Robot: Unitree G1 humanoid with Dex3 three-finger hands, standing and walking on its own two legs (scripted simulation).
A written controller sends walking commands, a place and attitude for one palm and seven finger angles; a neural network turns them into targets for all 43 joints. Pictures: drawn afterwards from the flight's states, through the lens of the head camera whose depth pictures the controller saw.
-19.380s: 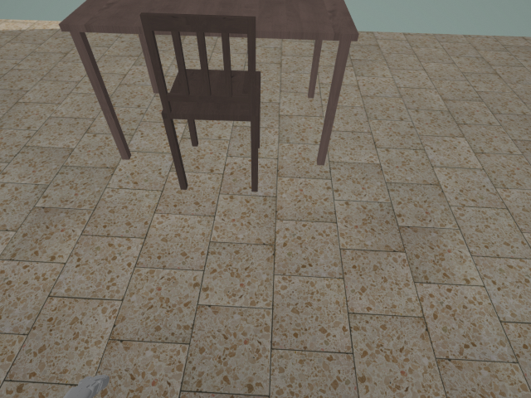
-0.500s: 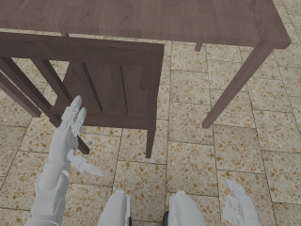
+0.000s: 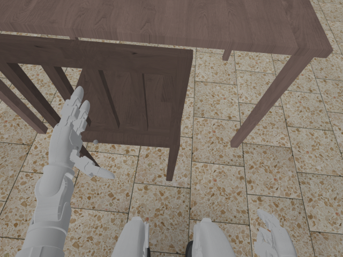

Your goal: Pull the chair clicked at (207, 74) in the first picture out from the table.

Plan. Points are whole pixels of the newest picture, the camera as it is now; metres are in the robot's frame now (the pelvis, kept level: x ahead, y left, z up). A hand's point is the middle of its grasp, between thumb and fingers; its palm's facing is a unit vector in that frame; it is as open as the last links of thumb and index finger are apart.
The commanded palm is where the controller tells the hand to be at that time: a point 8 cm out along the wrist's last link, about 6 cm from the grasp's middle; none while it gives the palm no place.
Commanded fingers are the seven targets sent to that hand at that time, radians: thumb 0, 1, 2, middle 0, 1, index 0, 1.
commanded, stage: push the fingers through the gap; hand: left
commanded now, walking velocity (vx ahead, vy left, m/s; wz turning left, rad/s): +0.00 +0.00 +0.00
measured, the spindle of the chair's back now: (106, 102) +0.47 +0.18 +0.02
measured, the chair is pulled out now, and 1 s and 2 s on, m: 0.00 0.00 0.00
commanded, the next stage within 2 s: hook a spindle and tug to test in 1.28 s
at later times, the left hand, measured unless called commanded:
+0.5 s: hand (107, 127) +0.40 +0.16 +0.02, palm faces -0.06 -1.00 -0.03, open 16.9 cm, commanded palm +0.38 +0.22 +0.03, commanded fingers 0.00 -0.50 0.30 -0.06 -0.08 -0.06 -0.08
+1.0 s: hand (106, 110) +0.44 +0.17 +0.03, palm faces -0.01 -1.00 -0.04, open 16.9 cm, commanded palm +0.41 +0.22 +0.03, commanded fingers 0.00 -0.50 0.30 -0.06 -0.08 -0.06 -0.08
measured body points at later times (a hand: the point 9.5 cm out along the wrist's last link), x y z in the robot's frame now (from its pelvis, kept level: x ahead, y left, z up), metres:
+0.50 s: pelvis +0.00 +0.01 +0.01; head +0.14 +0.02 +0.44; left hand +0.40 +0.22 +0.03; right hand +0.12 -0.26 -0.11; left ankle +0.02 +0.10 -0.62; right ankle +0.03 -0.12 -0.62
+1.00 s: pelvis +0.00 +0.00 +0.01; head +0.14 +0.02 +0.43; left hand +0.43 +0.23 +0.03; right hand +0.10 -0.27 -0.11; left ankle +0.02 +0.10 -0.62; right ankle +0.03 -0.12 -0.62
